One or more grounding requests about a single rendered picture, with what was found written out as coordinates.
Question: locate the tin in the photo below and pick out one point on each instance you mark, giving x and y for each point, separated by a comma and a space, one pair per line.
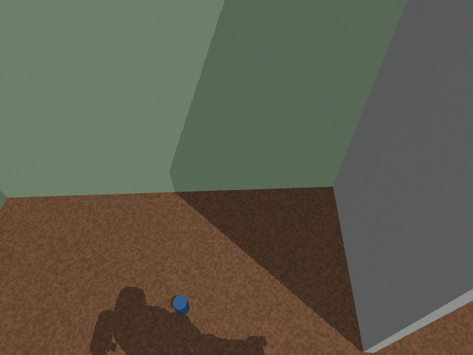
181, 305

